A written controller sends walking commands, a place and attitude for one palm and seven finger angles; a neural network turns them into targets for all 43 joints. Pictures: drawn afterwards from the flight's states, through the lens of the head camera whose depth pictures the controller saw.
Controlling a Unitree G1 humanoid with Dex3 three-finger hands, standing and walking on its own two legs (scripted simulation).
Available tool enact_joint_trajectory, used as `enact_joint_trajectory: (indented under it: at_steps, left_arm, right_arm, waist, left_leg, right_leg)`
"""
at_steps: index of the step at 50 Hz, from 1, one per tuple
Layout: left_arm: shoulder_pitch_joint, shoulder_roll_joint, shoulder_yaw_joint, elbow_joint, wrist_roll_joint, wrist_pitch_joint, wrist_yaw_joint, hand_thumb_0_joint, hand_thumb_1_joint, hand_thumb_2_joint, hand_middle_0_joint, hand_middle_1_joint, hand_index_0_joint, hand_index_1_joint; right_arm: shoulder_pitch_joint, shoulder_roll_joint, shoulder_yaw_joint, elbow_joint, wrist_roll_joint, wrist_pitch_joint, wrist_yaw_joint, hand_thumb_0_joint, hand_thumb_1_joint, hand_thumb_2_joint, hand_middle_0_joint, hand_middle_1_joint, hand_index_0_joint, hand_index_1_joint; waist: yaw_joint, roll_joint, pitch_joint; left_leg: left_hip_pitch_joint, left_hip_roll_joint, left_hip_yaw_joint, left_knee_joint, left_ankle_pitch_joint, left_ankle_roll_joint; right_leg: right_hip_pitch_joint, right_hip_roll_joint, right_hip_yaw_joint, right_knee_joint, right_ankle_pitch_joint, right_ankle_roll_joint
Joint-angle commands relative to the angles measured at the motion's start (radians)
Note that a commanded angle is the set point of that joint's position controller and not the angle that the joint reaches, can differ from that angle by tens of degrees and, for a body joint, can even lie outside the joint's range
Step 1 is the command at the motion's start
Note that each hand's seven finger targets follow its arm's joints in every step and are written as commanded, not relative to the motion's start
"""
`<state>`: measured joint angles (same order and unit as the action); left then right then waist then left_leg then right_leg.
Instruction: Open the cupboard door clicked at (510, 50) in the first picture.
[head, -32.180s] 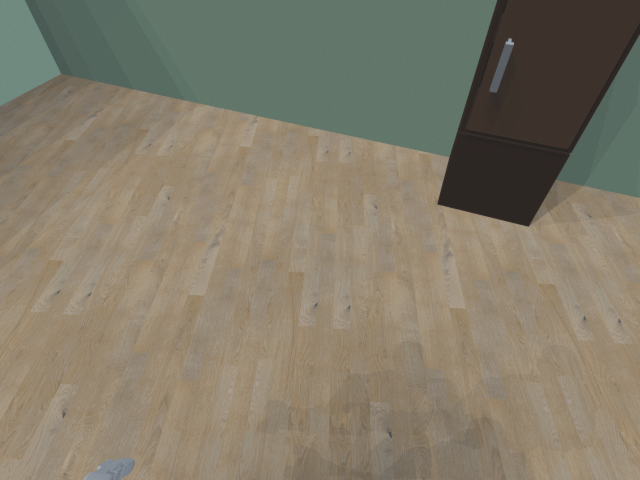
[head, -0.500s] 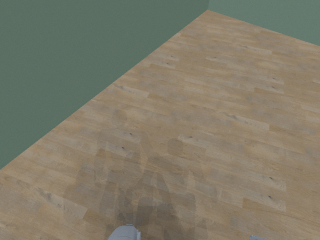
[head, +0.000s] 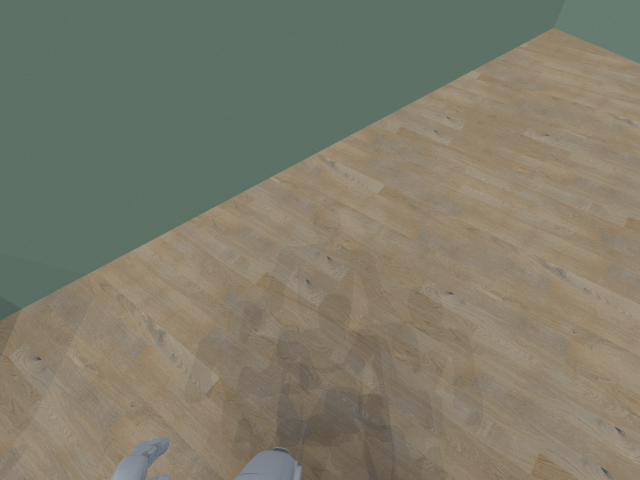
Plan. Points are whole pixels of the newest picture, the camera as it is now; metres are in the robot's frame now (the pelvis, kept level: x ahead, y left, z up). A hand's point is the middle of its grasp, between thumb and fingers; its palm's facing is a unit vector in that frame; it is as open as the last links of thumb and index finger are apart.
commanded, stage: turn to face it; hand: left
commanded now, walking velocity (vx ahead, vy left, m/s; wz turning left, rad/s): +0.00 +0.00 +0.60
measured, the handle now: out of the picture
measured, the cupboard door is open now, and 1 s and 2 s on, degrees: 48 48 48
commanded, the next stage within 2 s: none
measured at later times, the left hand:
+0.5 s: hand out of the picture +0.03 +0.23 -0.16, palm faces +0.33 -0.91 -0.26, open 7.4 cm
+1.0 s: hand out of the picture -0.02 +0.14 -0.16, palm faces +0.60 -0.77 -0.22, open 7.4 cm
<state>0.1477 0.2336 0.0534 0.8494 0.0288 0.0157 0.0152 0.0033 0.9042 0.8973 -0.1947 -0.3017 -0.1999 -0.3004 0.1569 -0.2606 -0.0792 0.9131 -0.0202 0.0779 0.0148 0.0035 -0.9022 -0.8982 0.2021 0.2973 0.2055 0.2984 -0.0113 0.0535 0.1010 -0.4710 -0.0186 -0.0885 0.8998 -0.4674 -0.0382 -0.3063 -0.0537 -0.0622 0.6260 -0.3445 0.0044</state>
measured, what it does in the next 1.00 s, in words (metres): steps on the spot, turning left: left foot, then right foot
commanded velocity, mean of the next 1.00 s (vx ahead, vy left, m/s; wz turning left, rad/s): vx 0.00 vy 0.00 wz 0.60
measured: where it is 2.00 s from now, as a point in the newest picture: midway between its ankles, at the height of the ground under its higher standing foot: outside the picture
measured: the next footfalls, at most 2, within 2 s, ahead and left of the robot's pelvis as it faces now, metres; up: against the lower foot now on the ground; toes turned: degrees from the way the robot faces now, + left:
left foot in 0.30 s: +0.03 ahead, +0.12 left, +0.00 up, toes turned +16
right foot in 0.64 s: +0.11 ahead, -0.14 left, +0.00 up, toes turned +21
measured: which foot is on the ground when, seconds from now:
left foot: up 0.00-0.28, down 0.30-0.64, up 0.66-1.00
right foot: down 0.00-0.30, up 0.32-0.62, down 0.64-1.00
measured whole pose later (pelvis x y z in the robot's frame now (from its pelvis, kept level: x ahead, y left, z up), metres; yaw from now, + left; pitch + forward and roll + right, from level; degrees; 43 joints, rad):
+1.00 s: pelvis +0.05 -0.04 +0.00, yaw +37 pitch +1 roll +2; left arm 0.24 0.21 0.04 0.89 0.03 0.01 0.01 0.00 0.90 0.90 -0.20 -0.30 -0.21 -0.30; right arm 0.09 -0.24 -0.06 0.90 -0.01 0.07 0.03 0.00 -0.91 -0.90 0.20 0.30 0.20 0.30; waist 0.01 -0.05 0.12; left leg -0.33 0.01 0.10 0.66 -0.36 -0.05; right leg -0.20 -0.15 -0.24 0.60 -0.39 0.01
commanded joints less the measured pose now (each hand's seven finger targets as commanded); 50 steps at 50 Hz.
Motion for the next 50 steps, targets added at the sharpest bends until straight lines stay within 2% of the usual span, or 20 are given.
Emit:
enact_joint_trajectory:
  at_steps: [1, 3, 8, 12, 13, 14, 15, 16, 20, 27, 30, 31, 32, 33, 35, 38, 41, 46, 49, 50]
  left_arm:
    - [0.010, 0.153, 0.031, -0.068, -0.006, -0.016, 0.021, 0.000, 0.900, 0.900, -0.200, -0.300, -0.200, -0.300]
    - [0.040, 0.148, 0.029, -0.062, -0.005, -0.022, 0.019, 0.000, 0.900, 0.900, -0.200, -0.300, -0.200, -0.300]
    - [0.136, 0.200, 0.048, -0.021, 0.001, -0.022, 0.018, 0.000, 0.900, 0.900, -0.200, -0.300, -0.200, -0.300]
    - [0.108, 0.203, 0.055, -0.017, -0.007, -0.018, 0.008, 0.000, 0.900, 0.900, -0.200, -0.300, -0.200, -0.300]
    - [0.086, 0.192, 0.054, -0.023, -0.015, -0.014, 0.006, 0.000, 0.900, 0.900, -0.200, -0.300, -0.200, -0.300]
    - [0.077, 0.140, 0.046, -0.047, -0.021, -0.008, 0.000, 0.000, 0.900, 0.900, -0.200, -0.300, -0.200, -0.300]
    - [0.008, 0.083, 0.023, -0.093, -0.021, -0.002, 0.000, 0.000, 0.900, 0.900, -0.200, -0.300, -0.200, -0.300]
    - [-0.044, 0.120, 0.023, -0.107, -0.012, 0.009, 0.005, 0.000, 0.900, 0.900, -0.200, -0.300, -0.200, -0.300]
    - [0.005, 0.113, 0.037, -0.043, -0.010, 0.022, -0.004, 0.000, 0.900, 0.900, -0.200, -0.300, -0.200, -0.300]
    - [0.008, 0.088, 0.028, -0.049, -0.017, 0.012, -0.008, 0.000, 0.900, 0.900, -0.200, -0.300, -0.200, -0.300]
    - [0.118, 0.112, 0.039, -0.026, -0.019, -0.003, -0.003, 0.000, 0.900, 0.900, -0.200, -0.300, -0.200, -0.300]
    - [0.168, 0.183, 0.053, -0.021, -0.006, -0.016, 0.005, 0.000, 0.900, 0.900, -0.200, -0.300, -0.200, -0.300]
    - [0.166, 0.273, 0.068, -0.026, 0.006, -0.020, 0.013, 0.000, 0.900, 0.900, -0.200, -0.300, -0.200, -0.300]
    - [0.150, 0.262, 0.056, -0.032, -0.003, -0.019, 0.017, 0.000, 0.900, 0.900, -0.200, -0.300, -0.200, -0.300]
    - [0.037, 0.171, 0.037, -0.056, -0.007, -0.020, 0.019, 0.000, 0.900, 0.900, -0.200, -0.300, -0.200, -0.300]
    - [0.044, 0.139, 0.026, -0.057, -0.009, -0.023, 0.019, 0.000, 0.900, 0.900, -0.200, -0.300, -0.200, -0.300]
    - [0.110, 0.159, 0.035, -0.034, -0.005, -0.026, 0.020, 0.000, 0.900, 0.900, -0.200, -0.300, -0.200, -0.300]
    - [0.149, 0.193, 0.050, -0.008, 0.002, -0.023, 0.017, 0.000, 0.900, 0.900, -0.200, -0.300, -0.200, -0.300]
    - [0.108, 0.200, 0.056, -0.014, -0.014, -0.021, 0.008, 0.000, 0.900, 0.900, -0.200, -0.300, -0.200, -0.300]
    - [0.099, 0.167, 0.052, -0.031, -0.019, -0.016, 0.003, 0.000, 0.900, 0.900, -0.200, -0.300, -0.200, -0.300]
  right_arm:
    - [-0.030, -0.085, -0.025, -0.086, 0.005, -0.025, 0.006, 0.000, -0.900, -0.900, 0.200, 0.300, 0.200, 0.300]
    - [-0.053, -0.054, -0.011, -0.088, 0.008, -0.024, 0.014, 0.000, -0.900, -0.900, 0.200, 0.300, 0.200, 0.300]
    - [-0.110, -0.027, 0.006, -0.098, 0.014, -0.034, 0.019, 0.000, -0.900, -0.900, 0.200, 0.300, 0.200, 0.300]
    - [-0.035, -0.056, 0.000, -0.085, 0.011, -0.041, 0.013, 0.000, -0.900, -0.900, 0.200, 0.300, 0.200, 0.300]
    - [0.029, -0.092, -0.009, -0.070, 0.007, -0.047, 0.012, 0.000, -0.900, -0.900, 0.200, 0.300, 0.200, 0.300]
    - [0.101, -0.193, -0.035, -0.056, -0.002, -0.055, 0.004, 0.000, -0.900, -0.900, 0.200, 0.300, 0.200, 0.300]
    - [0.171, -0.272, -0.055, -0.045, -0.003, -0.053, -0.007, 0.000, -0.900, -0.900, 0.200, 0.300, 0.200, 0.300]
    - [0.192, -0.259, -0.049, -0.028, -0.002, -0.049, -0.013, 0.000, -0.900, -0.900, 0.200, 0.300, 0.200, 0.300]
    - [-0.001, -0.184, -0.024, -0.081, -0.004, -0.059, -0.033, 0.000, -0.900, -0.900, 0.200, 0.300, 0.200, 0.300]
    - [-0.006, -0.197, -0.036, -0.078, -0.008, -0.053, -0.027, 0.000, -0.900, -0.900, 0.200, 0.300, 0.200, 0.300]
    - [-0.059, -0.180, -0.040, -0.098, 0.003, -0.045, -0.024, 0.000, -0.900, -0.900, 0.200, 0.300, 0.200, 0.300]
    - [-0.061, -0.130, -0.034, -0.110, 0.014, -0.045, -0.018, 0.000, -0.900, -0.900, 0.200, 0.300, 0.200, 0.300]
    - [-0.070, -0.064, -0.024, -0.137, 0.015, -0.047, -0.014, 0.000, -0.900, -0.900, 0.200, 0.300, 0.200, 0.300]
    - [-0.079, -0.112, -0.030, -0.135, 0.007, -0.043, -0.009, 0.000, -0.900, -0.900, 0.200, 0.300, 0.200, 0.300]
    - [-0.045, -0.091, -0.032, -0.091, 0.002, -0.030, -0.001, 0.000, -0.900, -0.900, 0.200, 0.300, 0.200, 0.300]
    - [-0.057, -0.063, -0.016, -0.081, 0.007, -0.021, 0.012, 0.000, -0.900, -0.900, 0.200, 0.300, 0.200, 0.300]
    - [-0.105, -0.037, -0.005, -0.087, 0.012, -0.022, 0.018, 0.000, -0.900, -0.900, 0.200, 0.300, 0.200, 0.300]
    - [-0.122, -0.031, 0.007, -0.099, 0.014, -0.037, 0.017, 0.000, -0.900, -0.900, 0.200, 0.300, 0.200, 0.300]
    - [-0.010, -0.071, -0.002, -0.072, 0.007, -0.048, 0.011, 0.000, -0.900, -0.900, 0.200, 0.300, 0.200, 0.300]
    - [0.067, -0.145, -0.021, -0.057, 0.000, -0.056, 0.006, 0.000, -0.900, -0.900, 0.200, 0.300, 0.200, 0.300]
  waist:
    - [-0.003, -0.305, -0.123]
    - [0.011, -0.281, -0.117]
    - [0.063, -0.256, -0.136]
    - [0.016, -0.245, -0.148]
    - [-0.027, -0.172, -0.175]
    - [-0.067, 0.089, -0.230]
    - [-0.104, 0.270, -0.218]
    - [-0.101, 0.126, -0.198]
    - [-0.010, 0.147, -0.133]
    - [-0.005, 0.122, -0.161]
    - [0.054, 0.065, -0.173]
    - [0.080, -0.114, -0.189]
    - [0.090, -0.397, -0.159]
    - [0.081, -0.330, -0.141]
    - [0.011, -0.314, -0.106]
    - [0.008, -0.288, -0.103]
    - [0.041, -0.228, -0.120]
    - [0.061, -0.268, -0.141]
    - [-0.013, -0.206, -0.180]
    - [-0.056, -0.043, -0.235]
  left_leg:
    - [-0.123, 0.057, 0.064, 0.306, -0.011, -0.020]
    - [-0.083, 0.048, 0.118, 0.172, 0.012, -0.032]
    - [0.007, 0.027, 0.193, -0.113, 0.008, -0.024]
    - [0.189, 0.012, 0.207, -0.338, 0.159, 0.001]
    - [0.326, 0.036, 0.168, -0.446, 0.293, 0.019]
    - [0.488, 0.237, -0.108, -0.485, 0.523, 0.114]
    - [0.517, 0.446, -0.382, -0.530, 0.874, 0.266]
    - [0.479, 0.455, -0.327, -0.506, 0.832, 0.300]
    - [0.284, 0.265, -0.171, -0.551, 0.523, 0.202]
    - [0.253, 0.218, -0.191, -0.509, 0.508, 0.187]
    - [0.102, 0.155, -0.188, -0.409, 0.416, 0.132]
    - [-0.030, 0.059, -0.103, -0.262, 0.218, 0.066]
    - [-0.171, -0.072, 0.066, 0.010, -0.125, -0.009]
    - [-0.140, -0.005, 0.014, 0.218, -0.167, 0.004]
    - [-0.146, 0.033, 0.023, 0.342, -0.038, -0.007]
    - [-0.110, 0.044, 0.093, 0.246, 0.029, -0.032]
    - [-0.071, 0.033, 0.145, 0.070, 0.035, -0.037]
    - [0.039, 0.024, 0.194, -0.175, 0.023, -0.012]
    - [0.269, 0.006, 0.204, -0.405, 0.246, 0.016]
    - [0.462, 0.128, 0.052, -0.461, 0.461, 0.071]
  right_leg:
    - [0.165, -0.283, 0.151, -0.272, 0.445, -0.131]
    - [0.196, -0.250, 0.050, -0.244, 0.571, -0.111]
    - [0.287, -0.295, 0.023, -0.179, 0.687, -0.118]
    - [0.201, -0.286, -0.039, -0.078, 0.600, -0.063]
    - [0.109, -0.272, -0.071, 0.035, 0.518, -0.024]
    - [-0.106, -0.164, -0.128, 0.236, 0.152, 0.046]
    - [-0.303, -0.057, -0.069, 0.440, -0.350, 0.087]
    - [-0.314, -0.079, 0.045, 0.513, -0.308, 0.069]
    - [-0.245, -0.052, 0.074, 0.507, -0.100, 0.072]
    - [-0.071, 0.023, 0.026, 0.161, -0.093, 0.069]
    - [0.183, 0.039, 0.011, -0.139, 0.092, 0.061]
    - [0.312, -0.113, 0.167, -0.311, 0.071, 0.026]
    - [0.315, -0.399, 0.462, -0.387, 0.163, -0.094]
    - [0.185, -0.453, 0.444, -0.373, 0.223, -0.160]
    - [0.154, -0.317, 0.270, -0.320, 0.324, -0.141]
    - [0.200, -0.248, 0.069, -0.262, 0.568, -0.112]
    - [0.282, -0.261, 0.030, -0.235, 0.647, -0.108]
    - [0.310, -0.306, 0.003, -0.154, 0.732, -0.113]
    - [0.190, -0.279, -0.078, 0.006, 0.657, -0.042]
    - [0.015, -0.225, -0.119, 0.181, 0.433, 0.014]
